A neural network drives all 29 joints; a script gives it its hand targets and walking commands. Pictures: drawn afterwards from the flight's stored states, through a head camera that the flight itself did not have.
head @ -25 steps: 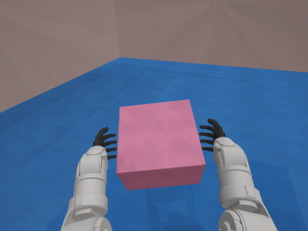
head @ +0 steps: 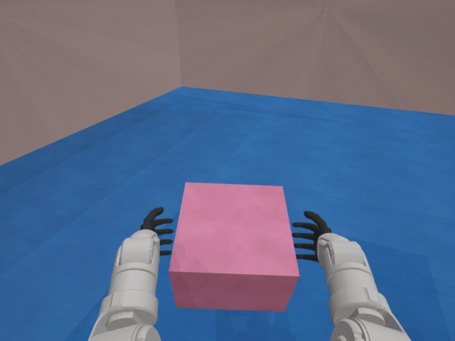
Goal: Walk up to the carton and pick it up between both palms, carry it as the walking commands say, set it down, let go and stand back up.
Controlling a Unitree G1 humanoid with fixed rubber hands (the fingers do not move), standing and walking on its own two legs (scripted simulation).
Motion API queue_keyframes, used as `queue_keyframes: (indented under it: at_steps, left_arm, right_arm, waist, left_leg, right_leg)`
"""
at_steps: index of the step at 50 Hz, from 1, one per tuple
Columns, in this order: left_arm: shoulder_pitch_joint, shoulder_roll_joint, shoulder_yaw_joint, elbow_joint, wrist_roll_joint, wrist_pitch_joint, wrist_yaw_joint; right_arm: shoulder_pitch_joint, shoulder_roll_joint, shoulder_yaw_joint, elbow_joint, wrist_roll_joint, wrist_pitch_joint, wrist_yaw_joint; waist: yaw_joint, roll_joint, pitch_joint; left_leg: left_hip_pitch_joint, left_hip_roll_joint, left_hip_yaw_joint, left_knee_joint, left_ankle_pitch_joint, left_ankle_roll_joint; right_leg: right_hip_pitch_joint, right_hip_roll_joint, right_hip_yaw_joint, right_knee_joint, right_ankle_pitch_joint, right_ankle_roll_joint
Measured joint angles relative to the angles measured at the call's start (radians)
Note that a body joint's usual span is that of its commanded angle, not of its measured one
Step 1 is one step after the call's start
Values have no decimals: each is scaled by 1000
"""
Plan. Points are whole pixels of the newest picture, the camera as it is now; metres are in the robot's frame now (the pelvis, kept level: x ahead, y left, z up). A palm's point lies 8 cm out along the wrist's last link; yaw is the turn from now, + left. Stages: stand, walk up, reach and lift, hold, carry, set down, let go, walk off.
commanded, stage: set down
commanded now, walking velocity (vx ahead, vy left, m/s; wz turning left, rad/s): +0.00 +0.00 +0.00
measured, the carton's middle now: (232, 243) +0.40 +0.02 -0.01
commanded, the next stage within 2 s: none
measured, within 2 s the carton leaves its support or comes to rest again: neither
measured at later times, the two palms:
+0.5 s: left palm (170, 282) +0.30 +0.14 -0.02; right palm (328, 277) +0.31 -0.18 -0.01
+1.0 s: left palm (180, 297) +0.33 +0.14 -0.11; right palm (320, 295) +0.34 -0.19 -0.10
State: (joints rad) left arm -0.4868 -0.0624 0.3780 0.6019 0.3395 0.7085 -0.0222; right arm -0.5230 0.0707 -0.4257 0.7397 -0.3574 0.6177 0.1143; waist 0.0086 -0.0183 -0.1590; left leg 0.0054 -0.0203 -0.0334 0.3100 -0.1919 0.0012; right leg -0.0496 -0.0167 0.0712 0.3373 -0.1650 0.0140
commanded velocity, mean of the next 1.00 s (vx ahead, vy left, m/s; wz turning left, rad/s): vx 0.00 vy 0.00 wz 0.00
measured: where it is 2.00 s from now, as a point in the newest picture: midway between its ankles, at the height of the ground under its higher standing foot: outside the picture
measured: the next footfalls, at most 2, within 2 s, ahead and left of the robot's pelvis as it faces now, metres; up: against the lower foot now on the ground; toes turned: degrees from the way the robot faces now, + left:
none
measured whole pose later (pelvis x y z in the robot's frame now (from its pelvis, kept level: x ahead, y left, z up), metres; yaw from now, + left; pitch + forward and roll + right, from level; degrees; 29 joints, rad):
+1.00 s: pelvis -0.05 +0.00 -0.06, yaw +1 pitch +26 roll +0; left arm -0.57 -0.19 0.48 0.42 0.34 0.37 0.01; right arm -0.63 0.11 -0.51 0.48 -0.35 0.36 0.12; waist -0.06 0.01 -0.05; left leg -0.97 -0.03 -0.05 0.79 -0.27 -0.01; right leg -0.99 0.00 0.06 0.76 -0.22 0.03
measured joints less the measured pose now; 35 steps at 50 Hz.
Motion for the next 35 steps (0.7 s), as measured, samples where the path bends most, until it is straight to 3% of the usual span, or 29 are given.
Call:
queue_keyframes:
  at_steps: [2, 7, 10, 13, 17, 20, 29, 35]
  left_arm:
    - [39, -33, -15, -53, 16, 14, -8]
    - [132, -127, -44, -137, -13, -45, 2]
    - [153, -111, -67, -152, -39, -82, -20]
    - [168, -105, -90, -209, -47, -118, 3]
    - [173, -103, -90, -271, -39, -157, 36]
    - [159, -108, -53, -264, -9, -186, 38]
    - [117, -117, 62, -187, 22, -260, -37]
    - [26, -99, 86, -125, 10, -316, -56]
  right_arm:
    - [92, 8, 40, -60, -34, 28, 8]
    - [280, 3, 115, -325, -17, 101, -41]
    - [277, 10, 113, -407, 10, 97, -57]
    - [262, 16, 129, -460, 39, 63, -63]
    - [237, 36, 116, -454, 68, -16, -51]
    - [198, 55, 87, -404, 64, -66, -39]
    - [108, 106, 5, -312, -36, -157, -73]
    - [93, 98, -17, -310, -17, -220, -87]
  waist:
    - [-12, 29, 17]
    - [-34, 82, 99]
    - [-73, 75, 161]
    - [-78, 35, 201]
    - [-51, -21, 196]
    - [-31, -32, 172]
    - [-42, 74, 150]
    - [-55, 70, 189]
  left_leg:
    - [3, -3, -17, 16, -12, 5]
    - [-45, -3, -27, 48, -27, 12]
    - [-83, 1, -21, 40, -12, 9]
    - [-135, 9, -7, 32, 7, 1]
    - [-215, 22, -6, 41, 18, -18]
    - [-273, 29, -15, 76, 8, -28]
    - [-445, 20, -54, 200, -25, -22]
    - [-567, 13, -44, 269, -30, -11]
  right_leg:
    - [24, -4, -17, -15, -5, 2]
    - [1, -4, -27, -32, 6, 23]
    - [-45, 0, -20, -31, 20, 21]
    - [-116, 9, -6, -11, 30, 13]
    - [-207, 23, -5, 21, 32, -3]
    - [-266, 32, -14, 60, 19, -14]
    - [-408, 28, -51, 149, -8, -10]
    - [-531, 26, -40, 210, -6, -2]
